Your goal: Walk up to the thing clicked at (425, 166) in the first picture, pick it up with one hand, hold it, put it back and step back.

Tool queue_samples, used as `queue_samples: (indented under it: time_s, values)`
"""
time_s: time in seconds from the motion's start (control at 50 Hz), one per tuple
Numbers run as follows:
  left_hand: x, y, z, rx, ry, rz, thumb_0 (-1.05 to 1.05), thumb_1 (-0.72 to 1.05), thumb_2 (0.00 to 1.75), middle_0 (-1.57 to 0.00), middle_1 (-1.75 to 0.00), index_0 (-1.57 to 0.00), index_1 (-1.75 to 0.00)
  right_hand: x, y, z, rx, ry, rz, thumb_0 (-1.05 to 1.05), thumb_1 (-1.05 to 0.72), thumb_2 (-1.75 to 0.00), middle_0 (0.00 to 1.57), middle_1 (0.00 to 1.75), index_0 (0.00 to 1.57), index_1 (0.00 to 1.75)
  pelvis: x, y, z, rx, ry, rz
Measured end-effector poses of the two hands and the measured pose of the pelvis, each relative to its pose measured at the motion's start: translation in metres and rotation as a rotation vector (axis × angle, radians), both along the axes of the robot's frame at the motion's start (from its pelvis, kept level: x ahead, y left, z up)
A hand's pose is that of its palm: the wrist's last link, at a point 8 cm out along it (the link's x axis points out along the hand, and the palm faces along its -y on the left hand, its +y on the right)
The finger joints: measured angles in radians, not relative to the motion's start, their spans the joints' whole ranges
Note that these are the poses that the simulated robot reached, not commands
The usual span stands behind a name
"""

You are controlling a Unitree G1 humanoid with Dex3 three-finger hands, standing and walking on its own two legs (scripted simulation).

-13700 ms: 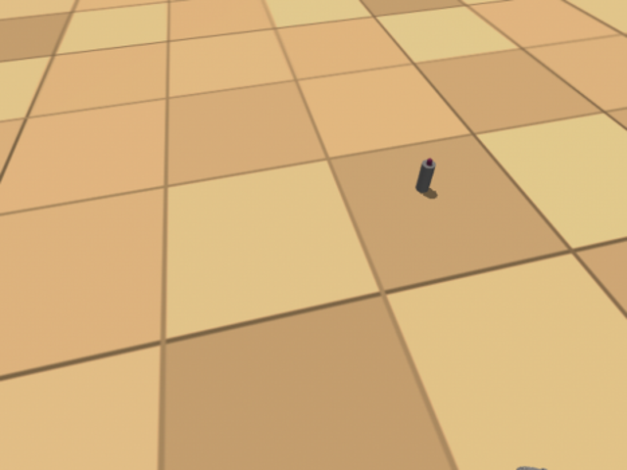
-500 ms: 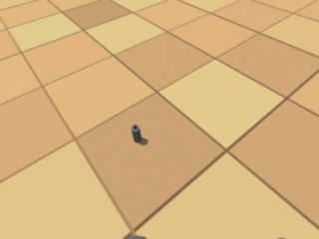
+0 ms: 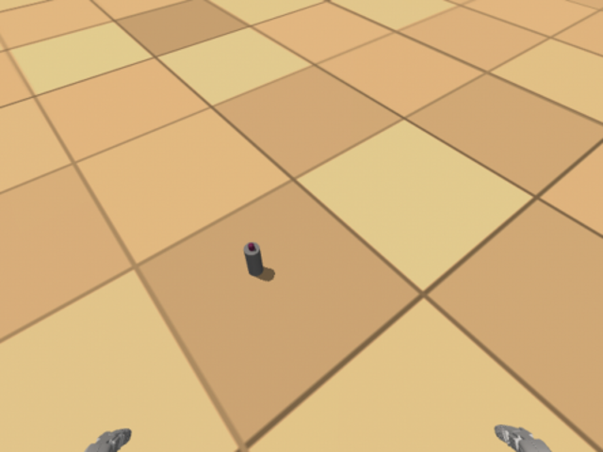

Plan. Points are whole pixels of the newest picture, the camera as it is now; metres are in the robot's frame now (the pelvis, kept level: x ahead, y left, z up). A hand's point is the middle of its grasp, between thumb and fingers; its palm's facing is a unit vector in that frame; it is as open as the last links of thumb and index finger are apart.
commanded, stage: walk up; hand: left
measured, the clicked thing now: (253, 257) +0.84 +0.22 -0.68
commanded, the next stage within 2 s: stand in 0.22 s
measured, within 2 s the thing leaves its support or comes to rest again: neither
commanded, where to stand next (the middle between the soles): +0.48 +0.00 m, yaw -4 degrees
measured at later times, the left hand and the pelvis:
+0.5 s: hand out of the picture +0.07 +0.26 -0.15, palm faces -0.01 -0.94 -0.34, open 7.4 cm; pelvis -0.01 +0.01 +0.01, yaw +0 degrees
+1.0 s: hand out of the picture +0.04 +0.25 -0.15, palm faces -0.02 -0.94 -0.35, open 7.4 cm; pelvis -0.03 -0.01 +0.01, yaw +0 degrees
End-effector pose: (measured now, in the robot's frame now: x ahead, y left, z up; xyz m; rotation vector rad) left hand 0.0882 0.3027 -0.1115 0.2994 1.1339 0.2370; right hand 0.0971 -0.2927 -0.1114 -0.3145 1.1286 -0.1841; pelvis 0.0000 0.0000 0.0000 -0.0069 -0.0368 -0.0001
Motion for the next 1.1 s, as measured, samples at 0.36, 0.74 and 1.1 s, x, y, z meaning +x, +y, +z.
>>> queue_samples:
  time_s: [0.36, 0.74, 1.1]
  values:
    - [-0.01, 0.002, -0.003, -0.014, 0.072, -0.001, 0.0, 0.9, 0.9, -0.21, -0.3, -0.2, -0.3, 0.003, 0.008, 0.005, 0.002, 0.017, -0.009, 0.01, -0.9, -0.89, 0.2, 0.3, 0.2, 0.3, -0.001, 0.006, 0.006, 0.003, -0.005, -0.006]
    - [-0.04, -0.004, 0.004, -0.005, 0.1, -0.018, 0.0, 0.9, 0.9, -0.21, -0.3, -0.2, -0.3, -0.048, -0.003, -0.001, 0.011, 0.088, -0.034, 0.01, -0.9, -0.89, 0.2, 0.3, 0.2, 0.3, -0.023, 0.0, 0.009, 0.006, -0.009, -0.004]
    - [-0.057, -0.011, 0.002, -0.004, 0.121, -0.017, 0.0, 0.9, 0.9, -0.21, -0.3, -0.2, -0.3, -0.072, -0.014, -0.004, 0.008, 0.133, -0.041, 0.01, -0.9, -0.89, 0.2, 0.3, 0.2, 0.3, -0.028, -0.008, 0.009, 0.004, -0.003, 0.0]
